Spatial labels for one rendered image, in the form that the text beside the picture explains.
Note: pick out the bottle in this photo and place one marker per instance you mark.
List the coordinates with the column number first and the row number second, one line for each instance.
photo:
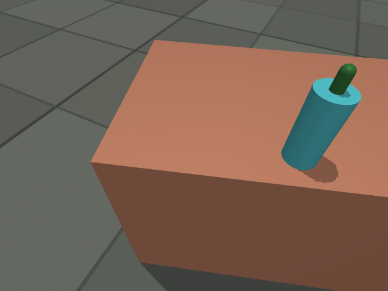
column 327, row 107

